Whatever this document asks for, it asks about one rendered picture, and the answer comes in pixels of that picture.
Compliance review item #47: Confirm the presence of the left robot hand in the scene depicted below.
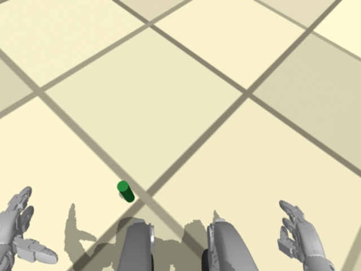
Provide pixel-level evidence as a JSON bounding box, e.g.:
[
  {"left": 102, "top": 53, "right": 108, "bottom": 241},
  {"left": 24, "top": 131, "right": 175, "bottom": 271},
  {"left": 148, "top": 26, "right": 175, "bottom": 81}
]
[{"left": 0, "top": 186, "right": 58, "bottom": 264}]

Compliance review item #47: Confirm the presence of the right robot hand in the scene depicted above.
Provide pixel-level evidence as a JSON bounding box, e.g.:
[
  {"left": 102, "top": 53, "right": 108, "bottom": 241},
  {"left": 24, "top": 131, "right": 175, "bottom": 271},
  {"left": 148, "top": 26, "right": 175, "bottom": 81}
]
[{"left": 277, "top": 200, "right": 326, "bottom": 263}]

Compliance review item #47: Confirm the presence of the can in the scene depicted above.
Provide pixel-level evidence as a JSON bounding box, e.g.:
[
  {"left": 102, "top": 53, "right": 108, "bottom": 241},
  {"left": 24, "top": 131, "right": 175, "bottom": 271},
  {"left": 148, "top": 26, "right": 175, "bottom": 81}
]
[{"left": 117, "top": 181, "right": 135, "bottom": 203}]

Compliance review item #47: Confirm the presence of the right robot arm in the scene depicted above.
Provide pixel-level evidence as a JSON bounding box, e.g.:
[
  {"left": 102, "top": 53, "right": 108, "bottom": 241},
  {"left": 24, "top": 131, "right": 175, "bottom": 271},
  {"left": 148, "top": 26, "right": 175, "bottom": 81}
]
[{"left": 303, "top": 256, "right": 336, "bottom": 271}]

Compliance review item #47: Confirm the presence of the left robot arm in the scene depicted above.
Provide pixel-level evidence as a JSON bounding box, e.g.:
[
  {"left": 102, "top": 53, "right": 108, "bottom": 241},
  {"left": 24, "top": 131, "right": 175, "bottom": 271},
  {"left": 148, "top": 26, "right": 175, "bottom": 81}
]
[{"left": 0, "top": 244, "right": 15, "bottom": 271}]

